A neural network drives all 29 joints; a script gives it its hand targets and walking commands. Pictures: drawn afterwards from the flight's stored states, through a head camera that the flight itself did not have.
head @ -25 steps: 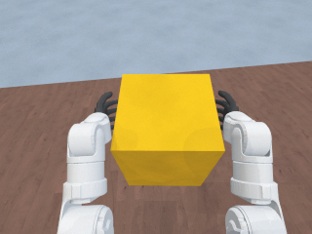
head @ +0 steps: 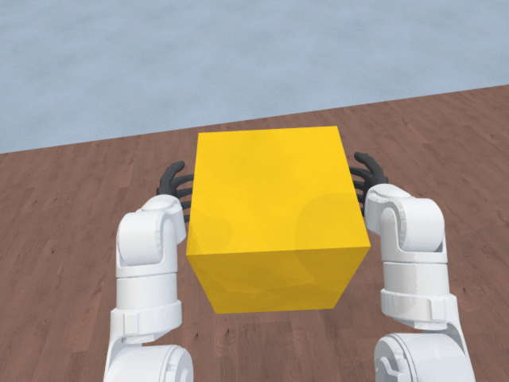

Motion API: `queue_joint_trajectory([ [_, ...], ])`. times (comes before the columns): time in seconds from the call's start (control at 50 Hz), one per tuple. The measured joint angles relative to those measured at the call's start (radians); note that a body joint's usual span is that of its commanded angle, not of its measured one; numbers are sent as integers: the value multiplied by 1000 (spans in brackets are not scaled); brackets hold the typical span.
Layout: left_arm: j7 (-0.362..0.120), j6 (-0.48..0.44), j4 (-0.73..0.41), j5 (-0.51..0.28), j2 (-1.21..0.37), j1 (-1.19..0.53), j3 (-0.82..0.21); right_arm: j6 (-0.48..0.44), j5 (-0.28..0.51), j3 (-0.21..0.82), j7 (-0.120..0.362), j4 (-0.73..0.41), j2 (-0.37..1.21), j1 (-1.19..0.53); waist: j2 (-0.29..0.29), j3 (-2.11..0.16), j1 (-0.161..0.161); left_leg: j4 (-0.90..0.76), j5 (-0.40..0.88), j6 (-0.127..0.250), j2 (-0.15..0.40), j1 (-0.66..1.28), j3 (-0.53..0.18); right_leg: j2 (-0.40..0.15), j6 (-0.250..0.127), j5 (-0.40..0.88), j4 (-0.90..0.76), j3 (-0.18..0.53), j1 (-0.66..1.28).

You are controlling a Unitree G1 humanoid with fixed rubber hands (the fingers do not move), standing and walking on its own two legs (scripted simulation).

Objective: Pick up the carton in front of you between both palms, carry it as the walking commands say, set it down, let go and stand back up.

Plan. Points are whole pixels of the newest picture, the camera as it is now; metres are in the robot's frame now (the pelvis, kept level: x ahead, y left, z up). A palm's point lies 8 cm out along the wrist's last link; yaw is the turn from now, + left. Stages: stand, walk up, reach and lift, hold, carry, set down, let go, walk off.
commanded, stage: carry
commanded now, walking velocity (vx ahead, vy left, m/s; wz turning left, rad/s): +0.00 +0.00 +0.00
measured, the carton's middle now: (271, 227) +0.36 +0.00 +0.04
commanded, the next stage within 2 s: none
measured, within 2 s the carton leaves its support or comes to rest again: neither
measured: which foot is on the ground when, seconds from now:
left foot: down 0.00-0.78, up 0.80-1.00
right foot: down 0.00-1.00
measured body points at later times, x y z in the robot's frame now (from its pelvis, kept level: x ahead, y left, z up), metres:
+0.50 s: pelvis +0.00 -0.02 +0.00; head +0.00 -0.02 +0.45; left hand +0.35 +0.14 +0.11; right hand +0.36 -0.16 +0.11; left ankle -0.03 +0.05 -0.72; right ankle +0.01 -0.11 -0.73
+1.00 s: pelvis +0.11 -0.06 -0.01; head +0.12 -0.06 +0.44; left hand +0.46 +0.10 +0.09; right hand +0.48 -0.20 +0.09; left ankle +0.14 +0.09 -0.68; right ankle +0.05 -0.12 -0.73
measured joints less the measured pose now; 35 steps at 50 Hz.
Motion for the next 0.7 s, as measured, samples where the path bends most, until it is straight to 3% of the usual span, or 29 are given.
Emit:
queue_joint_trajectory([
  [0.14,0,15,40,-23,36,3,-10,8,-17,14,0,61,8,-19,-32,-27,5,-30,5,22,-9,34,-11,-9,1,-2,20,-12,14],
  [0.3,0,19,91,-29,43,-26,-16,20,-20,9,0,75,0,-20,-26,-42,16,-33,-9,2,1,40,-20,1,-16,-4,1,-23,25],
  [0.5,0,35,112,-31,50,-23,-18,28,-23,13,1,96,5,-10,-47,-57,6,-6,-23,9,-6,26,-11,-6,4,-52,5,-12,27],
  [0.56,0,44,130,-29,47,-4,-19,33,-23,19,1,117,7,8,-49,-103,-3,27,-56,22,-8,22,-10,-7,-12,-118,64,-11,12],
  [0.64,-2,46,164,-31,54,8,-10,28,-25,36,1,179,7,1,-23,-152,-22,50,-84,12,7,25,-13,2,-25,-297,144,-17,-10],
  [0.7,-4,43,190,-34,61,-2,-5,22,-19,56,1,208,-4,-7,-1,-155,-34,51,-103,1,26,40,-19,8,-25,-323,142,-20,-20],
])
